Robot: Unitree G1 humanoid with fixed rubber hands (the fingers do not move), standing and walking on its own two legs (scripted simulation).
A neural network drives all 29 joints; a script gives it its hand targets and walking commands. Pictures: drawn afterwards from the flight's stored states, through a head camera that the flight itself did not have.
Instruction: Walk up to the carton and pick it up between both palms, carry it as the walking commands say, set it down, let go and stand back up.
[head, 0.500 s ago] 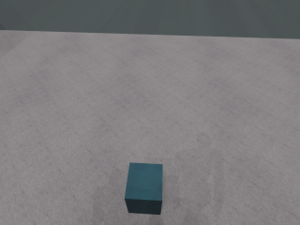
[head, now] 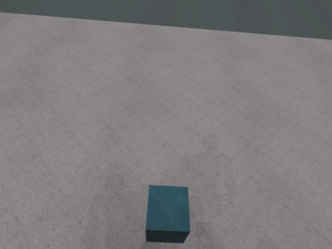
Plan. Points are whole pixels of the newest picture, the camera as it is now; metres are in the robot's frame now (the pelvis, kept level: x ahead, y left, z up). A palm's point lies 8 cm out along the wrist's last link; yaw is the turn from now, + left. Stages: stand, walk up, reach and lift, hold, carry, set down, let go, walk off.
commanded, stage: walk up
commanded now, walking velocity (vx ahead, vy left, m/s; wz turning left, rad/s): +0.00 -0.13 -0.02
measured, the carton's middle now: (166, 214) +0.41 -0.02 -0.65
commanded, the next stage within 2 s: stand in 0.70 s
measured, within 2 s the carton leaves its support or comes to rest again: neither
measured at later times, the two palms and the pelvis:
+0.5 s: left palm out of the picture +0.09 +0.16 -0.12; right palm out of the picture +0.01 -0.30 -0.15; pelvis +0.01 -0.06 +0.01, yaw +0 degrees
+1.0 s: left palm out of the picture +0.00 +0.16 -0.14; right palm out of the picture +0.00 -0.27 -0.13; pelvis +0.01 -0.05 +0.01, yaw +0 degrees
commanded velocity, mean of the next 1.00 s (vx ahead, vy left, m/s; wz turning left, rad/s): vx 0.00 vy -0.04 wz -0.01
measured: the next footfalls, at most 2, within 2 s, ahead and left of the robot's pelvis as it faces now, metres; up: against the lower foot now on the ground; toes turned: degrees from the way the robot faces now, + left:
right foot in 0.32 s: +0.07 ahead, -0.18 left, +0.00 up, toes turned +7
left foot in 0.62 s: +0.04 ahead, +0.06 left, +0.00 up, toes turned +2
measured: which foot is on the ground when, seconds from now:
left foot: down 0.00-0.32, up 0.34-0.60, down 0.62-1.00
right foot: up 0.00-0.30, down 0.32-1.00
